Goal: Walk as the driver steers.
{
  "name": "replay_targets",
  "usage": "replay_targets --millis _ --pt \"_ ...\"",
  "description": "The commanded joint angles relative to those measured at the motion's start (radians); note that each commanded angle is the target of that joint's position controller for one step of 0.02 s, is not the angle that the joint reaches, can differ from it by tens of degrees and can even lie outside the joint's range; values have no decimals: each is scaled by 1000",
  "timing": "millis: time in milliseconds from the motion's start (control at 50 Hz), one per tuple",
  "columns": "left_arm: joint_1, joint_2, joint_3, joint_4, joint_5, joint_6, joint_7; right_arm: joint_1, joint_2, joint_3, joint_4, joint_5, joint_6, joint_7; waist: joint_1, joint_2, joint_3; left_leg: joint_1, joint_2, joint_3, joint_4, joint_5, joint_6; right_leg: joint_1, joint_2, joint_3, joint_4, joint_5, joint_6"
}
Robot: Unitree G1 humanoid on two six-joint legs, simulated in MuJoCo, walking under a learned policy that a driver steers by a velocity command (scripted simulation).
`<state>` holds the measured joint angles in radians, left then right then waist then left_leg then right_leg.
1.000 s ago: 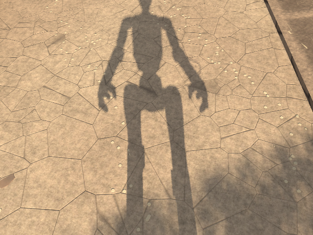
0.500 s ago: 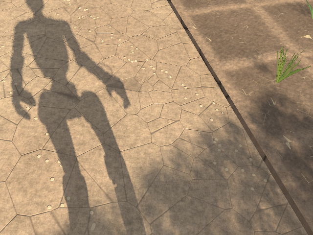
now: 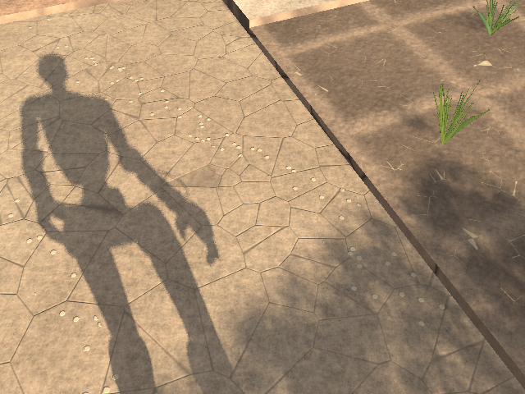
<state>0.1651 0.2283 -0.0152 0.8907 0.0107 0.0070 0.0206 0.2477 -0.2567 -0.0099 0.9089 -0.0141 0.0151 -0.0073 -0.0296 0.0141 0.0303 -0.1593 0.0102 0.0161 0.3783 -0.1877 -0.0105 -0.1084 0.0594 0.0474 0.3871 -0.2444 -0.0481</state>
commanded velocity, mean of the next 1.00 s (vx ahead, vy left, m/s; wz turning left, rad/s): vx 0.10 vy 0.00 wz -0.01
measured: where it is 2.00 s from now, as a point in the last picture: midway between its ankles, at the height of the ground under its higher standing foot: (248, 367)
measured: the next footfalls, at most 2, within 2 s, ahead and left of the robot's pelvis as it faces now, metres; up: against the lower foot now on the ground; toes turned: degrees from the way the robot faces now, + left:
right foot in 1.36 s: +0.46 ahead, -0.01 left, +0.00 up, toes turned -3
left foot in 1.90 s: +0.77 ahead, +0.16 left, +0.00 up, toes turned +5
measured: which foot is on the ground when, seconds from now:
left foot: down 0.00-1.00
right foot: down 0.00-0.90, up 0.92-1.00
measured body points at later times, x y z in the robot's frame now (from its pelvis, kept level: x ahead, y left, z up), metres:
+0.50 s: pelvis +0.01 +0.00 +0.00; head +0.01 +0.00 +0.45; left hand +0.02 +0.25 -0.15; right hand +0.02 -0.24 -0.16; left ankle +0.01 +0.13 -0.74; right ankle -0.02 -0.09 -0.74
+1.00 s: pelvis +0.10 +0.05 -0.01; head +0.10 +0.07 +0.44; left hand +0.07 +0.30 -0.17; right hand +0.08 -0.20 -0.15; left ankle +0.07 +0.12 -0.74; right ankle +0.01 -0.07 -0.68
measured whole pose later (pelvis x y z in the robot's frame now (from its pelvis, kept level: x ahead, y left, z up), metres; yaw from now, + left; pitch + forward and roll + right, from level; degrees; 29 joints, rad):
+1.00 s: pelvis +0.10 +0.05 -0.01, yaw +0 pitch +0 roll +0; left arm 0.35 0.22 0.03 1.10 0.03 -0.04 -0.01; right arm 0.36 -0.19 -0.04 1.07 -0.02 -0.07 0.00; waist 0.00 -0.04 0.00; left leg -0.16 -0.04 0.08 0.45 -0.30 0.08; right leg -0.31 0.00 0.01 0.99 -0.37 -0.09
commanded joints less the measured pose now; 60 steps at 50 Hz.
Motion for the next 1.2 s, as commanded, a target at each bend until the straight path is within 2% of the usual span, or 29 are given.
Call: replay_targets --millis 20,300,600,620,640,680,700,720,740,760,800,840,860,880,900,920,940,960,980,1020,1080,1120,1200 --pt "28 134 30 3 -2 -13 5 14 -94 -19 1 1 -14 -7 17 -23 3 32 71 -81 -45 122 16 -50 -144 131 -95 158 -24" --pt "79 108 16 141 -4 -19 16 26 -70 -9 143 3 -9 -21 15 -18 7 59 83 -85 -39 127 29 -67 -131 110 -102 178 -21" --pt "149 64 5 219 -3 -19 24 49 -27 4 219 4 -7 -30 22 -12 28 35 82 -85 -32 123 33 -66 -127 96 -88 185 -17" --pt "161 60 4 224 -2 -18 23 57 -20 6 224 2 -7 -30 24 -16 8 41 71 -79 -32 50 34 -60 -119 95 -101 89 -21" --pt "167 73 11 226 -1 -15 23 57 -24 3 224 0 -5 -29 27 -28 18 24 47 -61 -8 -56 40 -72 -109 102 -108 -52 -32" --pt "192 115 33 225 2 -2 21 40 -28 -5 206 -10 0 -22 42 -84 74 -89 -14 -15 97 -307 60 -113 -126 172 -136 -417 -87" --pt "225 123 42 228 3 2 18 12 -18 -5 188 -17 0 -15 61 -109 124 -185 -34 4 165 -347 64 -116 -171 248 -179 -545 -121" --pt "261 134 51 235 4 2 17 -9 11 1 169 -27 -5 -9 75 -147 158 -252 -42 39 243 -322 65 -106 -242 340 -223 -622 -162" --pt "274 132 57 237 6 -1 17 -26 21 3 151 -32 -15 -5 80 -163 184 -306 -18 45 310 -273 71 -100 -299 406 -253 -620 -196" --pt "279 123 59 235 11 -8 15 -49 11 -1 131 -30 -27 -1 84 -153 190 -343 4 27 357 -266 77 -89 -327 436 -267 -563 -215" --pt "269 131 69 227 18 -26 11 -58 -6 -9 103 -21 -52 10 71 -134 170 -373 28 11 357 -286 87 -38 -333 407 -249 -424 -222" --pt "228 122 73 215 8 -39 7 -10 0 -15 103 -7 -72 16 29 -123 140 -233 12 41 230 -206 93 -81 -284 305 -202 -299 -186" --pt "182 118 74 201 -1 -42 6 77 17 -17 129 -1 -78 17 -21 -110 122 -58 -17 75 121 -125 96 -176 -241 235 -152 -259 -158" --pt "156 102 71 187 0 -47 4 195 11 -27 174 2 -81 13 -67 -67 94 143 -49 75 52 -95 93 -289 -190 176 -60 -215 -131" --pt "130 56 57 165 4 -60 -3 315 -46 -46 202 -10 -88 2 -116 88 55 308 86 -130 -70 -210 108 -414 -99 55 189 -151 -90" --pt "124 -9 40 120 5 -72 -12 454 -170 -76 225 -5 -86 -1 -137 322 -17 411 338 -575 -247 -480 201 -589 27 -93 499 -269 -45" --pt "97 79 60 113 35 -69 -18 402 -119 -66 231 -4 -72 -3 -84 177 60 298 378 -650 -262 -565 237 -638 -32 -39 677 -287 -56" --pt "79 65 60 114 35 -72 -30 288 -75 -53 186 -8 -75 2 -33 62 133 205 344 -563 -258 -521 228 -654 -84 -12 736 -180 -65" --pt "91 36 53 124 25 -80 -40 217 -58 -48 159 -9 -85 6 -1 28 140 155 299 -462 -266 -385 211 -623 -112 -5 732 -87 -59" --pt "105 33 57 133 28 -77 -50 192 -19 -33 152 -4 -104 2 30 28 110 143 228 -300 -271 -124 179 -569 -136 -28 694 5 -35" --pt "72 31 62 117 26 -58 -52 283 -6 -21 190 0 -117 -2 30 55 74 204 189 -171 -225 252 170 -597 -119 -83 682 44 -11" --pt "-13 20 58 83 23 -50 -52 317 -4 -15 200 -1 -118 -4 17 62 83 200 177 -125 -219 385 172 -625 -110 -113 634 69 3" --pt "-199 -6 41 8 12 -48 -53 330 2 -5 202 -3 -119 -11 -10 75 124 153 147 -65 -230 512 164 -565 -75 -171 383 144 7"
